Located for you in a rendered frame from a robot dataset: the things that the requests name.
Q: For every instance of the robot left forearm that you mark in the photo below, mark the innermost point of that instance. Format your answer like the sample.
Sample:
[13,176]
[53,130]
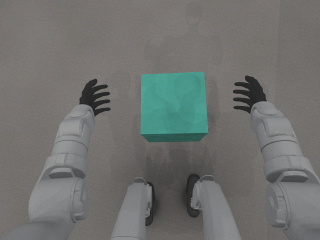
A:
[68,157]

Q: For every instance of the robot left hand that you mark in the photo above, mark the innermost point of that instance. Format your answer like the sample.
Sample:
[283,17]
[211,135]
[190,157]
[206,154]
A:
[87,97]

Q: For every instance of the left robot shin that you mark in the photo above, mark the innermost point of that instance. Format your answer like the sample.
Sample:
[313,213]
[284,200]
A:
[141,180]

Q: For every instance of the right robot shin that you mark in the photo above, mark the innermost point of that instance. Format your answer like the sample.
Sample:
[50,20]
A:
[206,178]

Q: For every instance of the left robot upper arm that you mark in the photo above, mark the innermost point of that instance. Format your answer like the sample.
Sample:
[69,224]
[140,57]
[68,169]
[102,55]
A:
[57,204]

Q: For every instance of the robot right hand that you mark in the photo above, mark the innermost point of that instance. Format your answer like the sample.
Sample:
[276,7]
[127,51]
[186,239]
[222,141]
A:
[255,94]

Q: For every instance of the robot shin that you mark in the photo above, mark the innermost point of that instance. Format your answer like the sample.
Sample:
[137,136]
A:
[206,178]
[141,180]

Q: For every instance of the right robot upper arm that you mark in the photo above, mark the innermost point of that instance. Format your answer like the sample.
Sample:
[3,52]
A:
[294,208]

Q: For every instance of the carton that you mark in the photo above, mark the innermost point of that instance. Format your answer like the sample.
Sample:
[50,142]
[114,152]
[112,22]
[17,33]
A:
[173,107]

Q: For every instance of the robot right forearm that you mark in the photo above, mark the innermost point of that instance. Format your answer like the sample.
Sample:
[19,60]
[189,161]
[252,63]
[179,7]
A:
[283,158]

